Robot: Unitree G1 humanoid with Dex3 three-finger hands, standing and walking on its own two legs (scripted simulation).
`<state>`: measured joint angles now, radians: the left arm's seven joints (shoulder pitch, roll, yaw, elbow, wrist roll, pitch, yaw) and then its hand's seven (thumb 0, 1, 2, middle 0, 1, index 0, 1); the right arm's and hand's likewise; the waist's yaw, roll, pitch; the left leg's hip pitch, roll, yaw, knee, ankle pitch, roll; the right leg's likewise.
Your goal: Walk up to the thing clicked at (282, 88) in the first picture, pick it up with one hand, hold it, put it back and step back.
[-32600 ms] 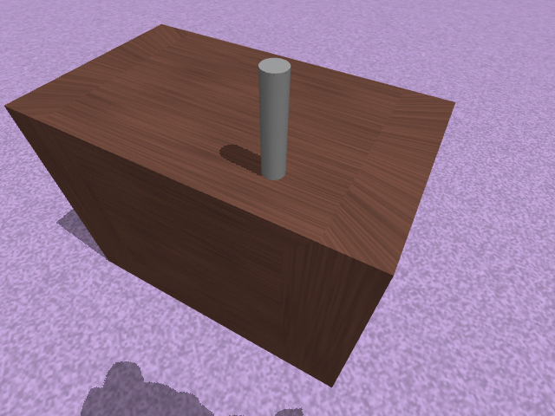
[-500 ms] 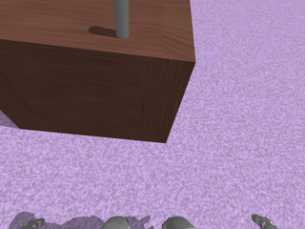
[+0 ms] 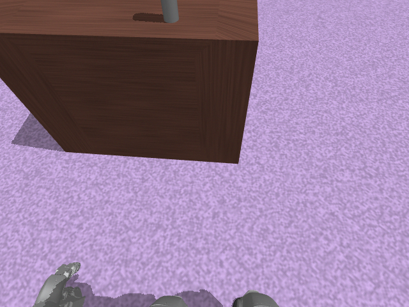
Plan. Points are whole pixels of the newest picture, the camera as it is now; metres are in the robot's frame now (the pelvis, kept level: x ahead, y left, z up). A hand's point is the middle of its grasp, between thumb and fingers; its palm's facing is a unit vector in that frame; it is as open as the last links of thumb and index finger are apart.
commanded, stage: step back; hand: left
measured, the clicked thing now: out of the picture +0.99 +0.17 +0.11
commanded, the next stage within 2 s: stand in 1.30 s
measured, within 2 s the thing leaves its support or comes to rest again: neither
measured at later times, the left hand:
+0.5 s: hand out of the picture -0.10 +0.24 -0.14, palm faces -0.04 -0.91 -0.41, open 7.4 cm
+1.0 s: hand out of the picture -0.06 +0.24 -0.13, palm faces +0.00 -0.91 -0.41, open 7.4 cm
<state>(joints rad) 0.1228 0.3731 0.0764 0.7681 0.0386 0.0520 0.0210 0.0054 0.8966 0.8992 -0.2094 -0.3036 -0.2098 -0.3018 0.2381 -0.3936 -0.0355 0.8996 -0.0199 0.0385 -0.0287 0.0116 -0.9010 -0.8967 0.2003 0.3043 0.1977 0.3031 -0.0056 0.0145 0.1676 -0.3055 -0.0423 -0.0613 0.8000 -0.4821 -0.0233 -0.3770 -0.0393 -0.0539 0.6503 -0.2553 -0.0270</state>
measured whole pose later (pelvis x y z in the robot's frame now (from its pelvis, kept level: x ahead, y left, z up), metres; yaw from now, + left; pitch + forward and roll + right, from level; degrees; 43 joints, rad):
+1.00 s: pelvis -0.14 -0.03 +0.00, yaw -2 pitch -3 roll +0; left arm 0.21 0.37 0.06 0.98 0.04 -0.03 0.00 0.00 0.90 0.90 -0.21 -0.30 -0.21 -0.30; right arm 0.22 -0.38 -0.05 1.00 -0.02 0.04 0.01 0.01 -0.90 -0.90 0.20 0.30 0.20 0.30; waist 0.02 0.03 0.05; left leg -0.33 -0.01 -0.10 0.81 -0.47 0.00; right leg -0.24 0.01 -0.05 0.61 -0.31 -0.04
